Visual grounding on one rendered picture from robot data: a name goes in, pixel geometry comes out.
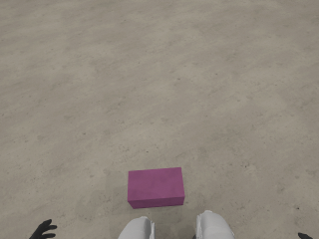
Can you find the carton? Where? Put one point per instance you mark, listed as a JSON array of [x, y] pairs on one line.
[[160, 187]]

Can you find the robot right thigh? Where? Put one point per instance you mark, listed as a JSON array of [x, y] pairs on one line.
[[211, 225]]

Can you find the robot thigh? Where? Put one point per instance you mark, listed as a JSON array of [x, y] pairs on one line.
[[211, 225], [139, 228]]

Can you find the robot left thigh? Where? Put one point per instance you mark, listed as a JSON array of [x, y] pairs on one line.
[[139, 228]]

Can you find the left robot hand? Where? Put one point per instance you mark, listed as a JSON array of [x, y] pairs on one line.
[[43, 227]]

